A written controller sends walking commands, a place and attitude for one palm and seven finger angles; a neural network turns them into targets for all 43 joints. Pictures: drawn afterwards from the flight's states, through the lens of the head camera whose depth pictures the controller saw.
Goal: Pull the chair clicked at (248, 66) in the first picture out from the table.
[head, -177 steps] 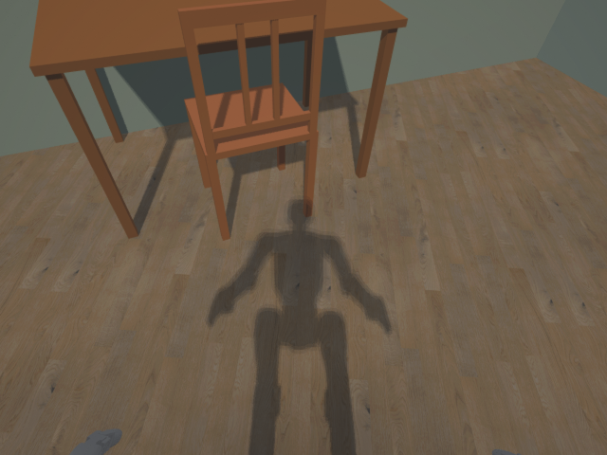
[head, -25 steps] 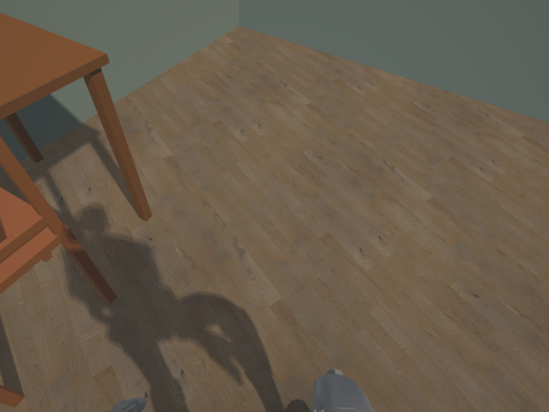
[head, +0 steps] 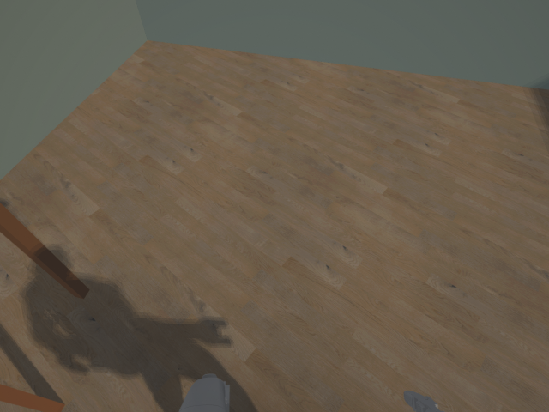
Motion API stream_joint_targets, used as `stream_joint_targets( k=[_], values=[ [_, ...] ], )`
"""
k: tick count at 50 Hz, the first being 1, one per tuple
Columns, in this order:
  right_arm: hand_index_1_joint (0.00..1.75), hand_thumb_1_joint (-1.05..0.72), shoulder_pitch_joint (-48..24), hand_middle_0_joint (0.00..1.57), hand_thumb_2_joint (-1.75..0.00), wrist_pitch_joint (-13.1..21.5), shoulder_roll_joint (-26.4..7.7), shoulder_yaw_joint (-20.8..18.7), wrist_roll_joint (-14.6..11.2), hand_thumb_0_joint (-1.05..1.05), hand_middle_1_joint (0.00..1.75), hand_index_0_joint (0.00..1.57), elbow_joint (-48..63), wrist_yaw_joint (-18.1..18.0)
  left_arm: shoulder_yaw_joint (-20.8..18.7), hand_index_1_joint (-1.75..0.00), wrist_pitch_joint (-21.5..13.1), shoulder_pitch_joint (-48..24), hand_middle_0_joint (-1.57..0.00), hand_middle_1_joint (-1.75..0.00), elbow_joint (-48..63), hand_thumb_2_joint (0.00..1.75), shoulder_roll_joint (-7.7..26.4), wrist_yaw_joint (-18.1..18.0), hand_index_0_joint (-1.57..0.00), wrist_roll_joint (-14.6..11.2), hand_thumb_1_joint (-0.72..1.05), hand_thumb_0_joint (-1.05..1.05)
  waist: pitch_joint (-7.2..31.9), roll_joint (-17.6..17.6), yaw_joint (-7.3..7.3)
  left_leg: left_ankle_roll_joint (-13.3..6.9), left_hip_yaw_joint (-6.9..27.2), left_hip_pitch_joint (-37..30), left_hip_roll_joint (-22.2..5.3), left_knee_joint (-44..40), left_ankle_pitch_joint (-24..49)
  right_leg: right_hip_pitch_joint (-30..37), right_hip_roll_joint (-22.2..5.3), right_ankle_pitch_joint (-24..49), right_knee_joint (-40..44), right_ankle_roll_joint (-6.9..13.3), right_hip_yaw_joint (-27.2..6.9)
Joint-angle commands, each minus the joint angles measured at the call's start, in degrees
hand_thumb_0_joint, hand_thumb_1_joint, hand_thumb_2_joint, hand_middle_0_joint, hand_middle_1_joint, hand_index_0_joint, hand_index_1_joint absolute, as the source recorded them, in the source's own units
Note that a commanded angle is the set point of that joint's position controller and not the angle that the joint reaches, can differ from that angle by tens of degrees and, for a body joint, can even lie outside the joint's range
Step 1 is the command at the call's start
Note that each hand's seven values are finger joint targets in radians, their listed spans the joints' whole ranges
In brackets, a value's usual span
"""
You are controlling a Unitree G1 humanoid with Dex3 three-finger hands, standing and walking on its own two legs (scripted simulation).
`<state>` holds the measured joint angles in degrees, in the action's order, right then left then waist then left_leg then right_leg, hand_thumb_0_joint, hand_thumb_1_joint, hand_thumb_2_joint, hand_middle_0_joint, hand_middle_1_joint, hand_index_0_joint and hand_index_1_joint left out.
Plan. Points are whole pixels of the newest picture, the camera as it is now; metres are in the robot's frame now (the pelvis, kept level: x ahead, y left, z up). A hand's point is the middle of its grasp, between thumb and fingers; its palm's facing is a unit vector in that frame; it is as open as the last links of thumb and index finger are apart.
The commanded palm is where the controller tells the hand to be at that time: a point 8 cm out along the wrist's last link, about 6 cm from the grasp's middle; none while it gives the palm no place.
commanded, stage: walk to a spot facing it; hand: left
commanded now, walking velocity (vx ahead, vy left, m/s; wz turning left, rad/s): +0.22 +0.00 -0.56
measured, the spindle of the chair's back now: out of the picture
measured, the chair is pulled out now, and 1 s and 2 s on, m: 0.00 0.00 0.00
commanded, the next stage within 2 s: turn to face it in 0.02 s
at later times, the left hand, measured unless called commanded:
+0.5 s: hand (144, 367) +0.21 +0.25 -0.17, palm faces +0.04 -0.99 -0.15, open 7.4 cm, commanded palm none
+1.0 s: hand (153, 398) +0.16 +0.21 -0.14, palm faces +0.32 -0.90 -0.28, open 7.4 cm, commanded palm none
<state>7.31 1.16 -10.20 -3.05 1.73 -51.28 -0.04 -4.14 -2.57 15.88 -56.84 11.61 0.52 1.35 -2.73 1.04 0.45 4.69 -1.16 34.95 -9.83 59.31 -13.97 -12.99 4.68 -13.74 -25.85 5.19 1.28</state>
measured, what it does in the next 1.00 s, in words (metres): walks ahead, turning left: left foot, then right foot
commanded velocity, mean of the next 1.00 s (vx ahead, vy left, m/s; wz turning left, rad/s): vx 0.01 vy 0.00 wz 0.49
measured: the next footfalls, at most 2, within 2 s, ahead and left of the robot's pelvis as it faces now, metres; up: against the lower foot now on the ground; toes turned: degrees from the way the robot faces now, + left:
left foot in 0.18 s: +0.18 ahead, +0.15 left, +0.00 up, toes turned +3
right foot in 0.76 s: +0.17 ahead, -0.07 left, +0.00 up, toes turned +8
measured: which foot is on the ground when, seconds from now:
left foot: up 0.00-0.16, down 0.18-0.76, up 0.78-1.00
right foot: down 0.00-0.20, up 0.22-0.74, down 0.76-1.00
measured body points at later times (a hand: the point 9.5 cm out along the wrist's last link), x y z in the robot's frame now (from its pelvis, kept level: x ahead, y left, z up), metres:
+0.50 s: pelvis +0.12 +0.08 +0.01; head +0.15 +0.11 +0.45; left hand +0.21 +0.31 -0.16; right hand +0.14 -0.17 -0.13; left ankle +0.14 +0.15 -0.74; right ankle +0.10 -0.09 -0.67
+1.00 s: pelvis +0.11 +0.00 +0.00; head +0.14 -0.03 +0.45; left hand +0.14 +0.26 -0.11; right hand +0.23 -0.24 -0.16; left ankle +0.05 +0.15 -0.64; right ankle +0.13 -0.07 -0.74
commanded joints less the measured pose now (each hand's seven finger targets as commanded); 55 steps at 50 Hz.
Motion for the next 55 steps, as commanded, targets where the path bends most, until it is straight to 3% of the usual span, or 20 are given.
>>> stream_joint_targets(
  k=[1,5,8,9,10,11,14,17,23,30,34,36,37,38,39,40,41,43,45,55],
  values=[
    [0.3,-0.9,-0.23,0.2,-0.9,0.81,-3.65,-0.39,-0.3,0.0,0.3,0.2,3.33,0.52,-1.74,-0.3,-1.3,2.98,-0.2,-0.3,3.7,0.9,8.64,-0.54,-0.2,-0.13,0.9,0.0,2.46,-8.07,1.08,0.21,-2.0,-2.2,2.42,-10.14,0.4,2.71,-14.21,19.18,7.78,5.58,-13.37],
    [0.3,-0.9,-4.28,0.2,-0.9,1.66,-4.39,-0.23,-0.8,0.0,0.3,0.2,4.94,0.22,-2.17,-0.3,-0.44,4.78,-0.2,-0.3,4.11,0.9,9.89,-0.76,-0.2,-0.17,0.9,0.0,4.13,-8.59,2.82,-0.83,-3.17,-8.12,5.77,-20.34,-3.22,6.92,-15.15,26.79,3.23,5.23,-17.17],
    [0.3,-0.9,6.1,0.2,-0.9,2.33,-6.98,-0.56,-0.56,0.0,0.3,0.2,0.83,-0.77,-1.66,-0.3,-0.28,2.45,-0.2,-0.3,3.93,0.9,8.32,-1.19,-0.2,-0.67,0.9,0.0,8.82,-4.9,-2.61,-2.54,-3.45,-27.52,6.01,-35.03,8.47,3.0,-11.04,30.1,-8.78,0.57,-11.88],
    [0.3,-0.9,13.23,0.2,-0.9,2.9,-11.99,-1.25,0.17,0.0,0.3,0.2,-0.92,-1.14,-1.01,-0.3,-0.4,4.5,-0.2,-0.3,4.02,0.9,5.51,-1.15,-0.2,-1.38,0.9,0.0,15.17,6.32,-4.58,-6.69,7.83,-42.05,-5.38,-34.95,25.4,-6.57,-5.06,13.75,-20.85,-2.96,-6.47],
    [0.3,-0.9,15.87,0.2,-0.9,2.44,-15.29,-1.61,-0.09,0.0,0.3,0.2,-2.03,-1.0,0.25,-0.3,-0.79,7.62,-0.2,-0.3,3.18,0.9,3.03,-1.18,-0.2,-1.62,0.9,0.0,17.24,16.9,-3.93,-14.16,19.81,-48.97,-18.34,-34.67,47.0,-17.27,-1.91,-20.82,-35.12,-5.48,-0.85],
    [0.3,-0.9,13.89,0.2,-0.9,1.41,-12.48,-0.53,-0.42,0.0,0.3,0.2,-1.85,-0.98,0.21,-0.3,-0.43,8.08,-0.2,-0.3,1.69,0.9,4.78,-2.01,-0.2,-1.08,0.9,0.0,14.16,9.54,-3.25,-16.89,16.69,-42.73,-17.65,-35.16,47.82,-15.49,-4.95,-22.8,-38.05,-5.46,-3.97],
    [0.3,-0.9,7.1,0.2,-0.9,1.73,-7.11,1.4,-0.48,0.0,0.3,0.2,-2.14,-1.67,0.49,-0.3,0.8,3.27,-0.2,-0.3,-0.01,0.9,3.51,-1.58,-0.2,-0.39,0.9,0.0,2.75,8.2,-0.58,-14.12,10.38,-27.31,-9.15,-39.97,43.28,-13.07,-8.59,-15.15,-35.17,-7.33,-2.4],
    [0.3,-0.9,6.56,0.2,-0.9,1.47,-7.39,1.12,-0.98,0.0,0.3,0.2,-3.29,-1.66,0.79,-0.3,2.38,3.23,-0.2,-0.3,-0.47,0.9,2.11,-1.47,-0.2,-0.55,0.9,0.0,2.97,8.57,0.87,-12.74,6.65,-23.56,-4.41,-41.76,38.24,-9.14,-8.27,-9.48,-31.26,-8.39,-0.32],
    [0.3,-0.9,10.51,0.2,-0.9,0.05,-8.91,-0.78,-0.78,0.0,0.3,0.2,-4.0,-1.41,-0.44,-0.3,3.85,-3.03,-0.2,-0.3,2.18,0.9,3.32,-1.78,-0.2,-0.21,0.9,0.0,5.13,6.7,-0.57,-13.56,12.43,-27.01,-3.76,-42.54,27.01,-15.0,-8.71,-6.22,-33.57,-9.93,-0.73],
    [0.3,-0.9,13.95,0.2,-0.9,-1.14,-10.82,-2.49,-0.17,0.0,0.3,0.2,-4.21,-1.4,-0.44,-0.3,3.9,-11.78,-0.2,-0.3,6.93,0.9,2.66,-2.02,-0.2,-0.92,0.9,0.0,6.03,7.42,-3.26,-15.61,19.79,-29.39,-3.96,-39.61,27.46,-14.51,-7.24,-11.92,-23.45,-9.82,-1.48],
    [0.3,-0.9,12.36,0.2,-0.9,-1.66,-11.74,-3.26,-0.24,0.0,0.3,0.2,-3.11,-1.15,-0.41,-0.3,3.5,-9.43,-0.2,-0.3,7.51,0.9,2.86,-2.27,-0.2,-1.51,0.9,0.0,8.67,8.94,-2.26,-14.6,21.6,-26.7,-2.13,-36.64,30.54,-6.29,-4.91,-9.47,-12.62,-8.71,-0.98],
    [0.3,-0.9,10.47,0.2,-0.9,-1.92,-11.49,-3.44,-0.69,0.0,0.3,0.2,-2.27,-0.91,-0.67,-0.3,3.08,-5.97,-0.2,-0.3,6.93,0.9,3.82,-2.57,-0.2,-1.72,0.9,0.0,9.53,7.06,-0.15,-11.91,20.94,-21.28,0.32,-34.05,24.92,3.06,-5.19,-0.6,-0.31,-8.29,-0.72],
    [0.3,-0.9,10.29,0.2,-0.9,-1.95,-10.01,-3.4,-1.13,0.0,0.3,0.2,-1.87,-0.58,-1.05,-0.3,2.59,-4.03,-0.2,-0.3,6.66,0.9,5.83,-2.86,-0.2,-1.48,0.9,0.0,10.24,2.24,0.61,-8.71,18.77,-14.63,3.05,-30.96,16.08,11.86,-9.03,4.93,6.95,-7.52,-3.21],
    [0.3,-0.9,10.68,0.2,-0.9,-2.04,-6.24,-2.91,-1.69,0.0,0.3,0.2,-0.6,-0.21,-2.0,-0.3,2.01,-2.74,-0.2,-0.3,6.88,0.9,11.42,-3.37,-0.2,-0.48,0.9,0.0,10.55,-13.7,1.05,-3.78,9.03,-2.38,10.38,-19.97,-4.13,20.94,-23.76,9.4,11.23,-3.28,-15.83],
    [0.3,-0.9,9.93,0.2,-0.9,-2.21,-6.94,-3.19,-0.95,0.0,0.3,0.2,0.56,-0.45,-1.83,-0.3,2.31,-3.01,-0.2,-0.3,7.57,0.9,13.46,-3.28,-0.2,-0.45,0.9,0.0,8.3,-16.91,1.01,-1.81,3.12,0.51,13.1,-7.71,-20.71,13.7,-33.79,17.61,9.8,2.4,-20.47],
    [0.3,-0.9,9.94,0.2,-0.9,-2.84,-7.8,-3.7,-0.49,0.0,0.3,0.2,0.27,-0.12,-1.26,-0.3,2.48,-5.29,-0.2,-0.3,8.64,0.9,12.04,-3.19,-0.2,-0.54,0.9,0.0,6.01,-11.55,-0.04,-2.06,4.45,-1.36,11.15,2.04,-18.43,6.53,-31.94,17.38,9.26,3.94,-15.63],
    [0.3,-0.9,10.44,0.2,-0.9,-3.89,-7.84,-3.77,-0.33,0.0,0.3,0.2,-1.32,0.2,-1.0,-0.3,1.95,-8.59,-0.2,-0.3,9.23,0.9,9.02,-3.26,-0.2,-0.74,0.9,0.0,3.69,-13.65,-1.89,-1.59,5.67,-1.85,9.1,5.99,-15.22,2.55,-28.07,14.47,10.51,2.02,-12.01],
    [0.3,-0.9,11.5,0.2,-0.9,-4.42,-6.8,-3.61,-0.29,0.0,0.3,0.2,-2.64,0.79,0.01,-0.3,2.05,-10.88,-0.2,-0.3,9.79,0.9,6.35,-3.06,-0.2,-0.95,0.9,0.0,-0.2,-8.71,-3.82,-0.82,3.21,-1.32,7.89,10.63,-8.62,0.62,-22.76,17.59,8.51,-0.28,-4.67],
    [0.3,-0.9,10.46,0.2,-0.9,-4.63,-6.34,-3.27,-0.4,0.0,0.3,0.2,-2.54,1.05,0.2,-0.3,1.4,-7.27,-0.2,-0.3,9.02,0.9,6.26,-2.8,-0.2,-0.93,0.9,0.0,0.07,-9.15,-2.79,0.12,1.81,-0.52,7.98,11.67,-5.93,3.97,-21.37,25.3,6.84,-0.99,-0.33],
    [0.3,-0.9,-2.48,0.2,-0.9,-5.06,-8.03,-2.26,-0.66,0.0,0.3,0.2,2.45,1.43,-0.8,-0.3,2.19,0.72,-0.2,-0.3,7.41,0.9,10.46,-2.7,-0.2,0.22,0.9,0.0,0.35,-10.71,1.45,0.54,-1.26,-3.33,6.32,0.14,-10.37,7.39,-26.23,20.27,6.4,2.52,1.07]
  ],
)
